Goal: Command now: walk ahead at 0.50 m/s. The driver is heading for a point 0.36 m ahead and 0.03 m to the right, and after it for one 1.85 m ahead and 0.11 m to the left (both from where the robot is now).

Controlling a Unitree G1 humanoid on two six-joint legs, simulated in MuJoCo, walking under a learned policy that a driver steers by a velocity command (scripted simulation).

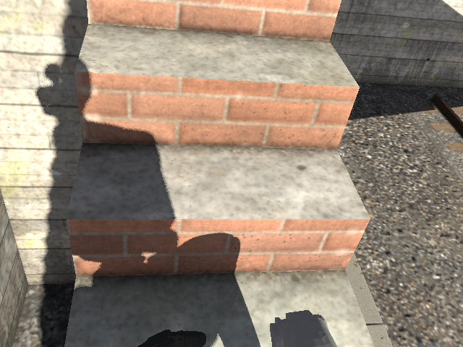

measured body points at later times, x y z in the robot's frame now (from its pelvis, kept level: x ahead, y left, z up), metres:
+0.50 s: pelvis +0.25 -0.01 +0.17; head +0.22 -0.01 +0.62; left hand +0.17 +0.16 +0.01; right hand +0.44 -0.21 +0.09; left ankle +0.28 +0.17 -0.20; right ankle +0.22 -0.08 -0.55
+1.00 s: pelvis +0.47 +0.00 +0.37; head +0.44 -0.01 +0.82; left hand +0.69 +0.18 +0.31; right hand +0.41 -0.18 +0.20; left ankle +0.45 +0.13 -0.36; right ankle +0.50 -0.15 -0.07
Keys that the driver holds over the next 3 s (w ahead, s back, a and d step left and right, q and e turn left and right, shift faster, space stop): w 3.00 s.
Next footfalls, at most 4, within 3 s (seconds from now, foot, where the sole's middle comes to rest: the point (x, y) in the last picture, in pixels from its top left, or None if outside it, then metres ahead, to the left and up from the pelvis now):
0.22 right None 0.26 -0.08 -0.59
0.68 left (153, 329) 0.49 0.13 -0.40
1.12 right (319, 238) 0.62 -0.20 -0.22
1.54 left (221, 178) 0.77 0.01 -0.21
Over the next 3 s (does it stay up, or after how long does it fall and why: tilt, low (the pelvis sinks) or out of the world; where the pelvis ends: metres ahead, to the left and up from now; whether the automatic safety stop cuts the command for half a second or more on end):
stays up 1.07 0.10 0.77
